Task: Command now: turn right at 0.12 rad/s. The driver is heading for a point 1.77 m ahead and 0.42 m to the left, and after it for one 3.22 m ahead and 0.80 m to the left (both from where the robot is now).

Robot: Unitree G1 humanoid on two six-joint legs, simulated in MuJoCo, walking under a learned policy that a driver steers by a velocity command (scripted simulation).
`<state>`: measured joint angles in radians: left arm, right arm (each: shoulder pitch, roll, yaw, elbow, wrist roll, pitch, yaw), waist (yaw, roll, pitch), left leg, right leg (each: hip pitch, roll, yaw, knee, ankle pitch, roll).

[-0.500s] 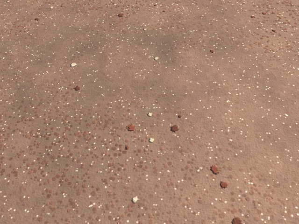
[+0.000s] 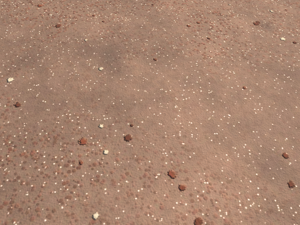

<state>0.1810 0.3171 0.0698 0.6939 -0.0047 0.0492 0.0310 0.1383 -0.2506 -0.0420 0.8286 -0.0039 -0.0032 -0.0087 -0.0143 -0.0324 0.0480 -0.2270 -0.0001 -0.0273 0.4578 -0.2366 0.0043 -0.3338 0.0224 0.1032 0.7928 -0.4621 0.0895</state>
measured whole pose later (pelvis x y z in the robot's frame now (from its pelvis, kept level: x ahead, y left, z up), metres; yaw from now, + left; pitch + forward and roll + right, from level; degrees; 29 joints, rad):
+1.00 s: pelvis +0.00 -0.03 +0.00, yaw +0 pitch -2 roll +0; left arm 0.24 0.23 0.01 1.00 0.00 -0.01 0.03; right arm 0.20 -0.24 -0.02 1.11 0.00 0.01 -0.05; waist -0.01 0.00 0.04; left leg -0.20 0.03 -0.05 0.47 -0.25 -0.05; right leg -0.16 0.02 0.05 0.48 -0.29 0.00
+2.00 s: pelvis +0.34 -0.04 +0.00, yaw +2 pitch +0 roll -1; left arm 0.19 0.24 0.05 0.96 0.00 -0.11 -0.04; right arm 0.29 -0.26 -0.05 0.96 0.04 -0.09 -0.02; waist 0.01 0.04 0.04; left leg -0.49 0.08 -0.05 1.19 -0.30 0.05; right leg -0.23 0.06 -0.09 0.38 -0.15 -0.07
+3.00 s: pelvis +0.92 +0.09 +0.00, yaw +31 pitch +2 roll -1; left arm 0.20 0.26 0.06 0.81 0.01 -0.11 -0.03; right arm 0.32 -0.28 -0.06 0.76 0.02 -0.05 -0.01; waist 0.01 0.04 0.01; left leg -0.44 -0.01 -0.08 1.16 -0.38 0.04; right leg -0.32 0.05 -0.01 0.45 -0.17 -0.04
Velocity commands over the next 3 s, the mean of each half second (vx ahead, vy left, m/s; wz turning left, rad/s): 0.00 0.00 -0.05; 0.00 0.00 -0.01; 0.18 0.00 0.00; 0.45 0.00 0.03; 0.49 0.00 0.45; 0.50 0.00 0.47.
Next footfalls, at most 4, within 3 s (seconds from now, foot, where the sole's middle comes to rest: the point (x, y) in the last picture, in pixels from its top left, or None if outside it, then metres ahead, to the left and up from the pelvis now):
0.08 right None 0.02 -0.15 -0.78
1.82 right None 0.42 -0.13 -0.78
2.38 left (120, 175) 0.71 0.13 -0.78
2.86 right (138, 119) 1.05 0.05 -0.78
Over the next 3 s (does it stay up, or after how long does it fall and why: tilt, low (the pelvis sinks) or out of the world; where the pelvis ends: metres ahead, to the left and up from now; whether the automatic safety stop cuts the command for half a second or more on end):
stays up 0.92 0.09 0.00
